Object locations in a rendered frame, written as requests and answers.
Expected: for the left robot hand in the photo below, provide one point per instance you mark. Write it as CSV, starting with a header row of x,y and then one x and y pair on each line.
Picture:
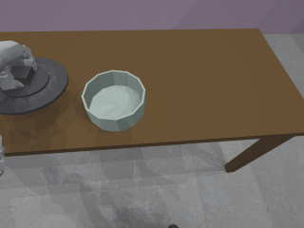
x,y
11,51

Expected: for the table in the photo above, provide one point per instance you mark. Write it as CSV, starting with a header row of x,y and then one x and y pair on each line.
x,y
204,85

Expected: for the pot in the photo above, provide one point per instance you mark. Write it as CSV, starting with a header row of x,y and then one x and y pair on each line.
x,y
114,100

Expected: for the knob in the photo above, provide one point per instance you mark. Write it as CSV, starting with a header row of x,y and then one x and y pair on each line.
x,y
23,74

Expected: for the lid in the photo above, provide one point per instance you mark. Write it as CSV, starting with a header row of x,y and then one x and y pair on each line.
x,y
48,83

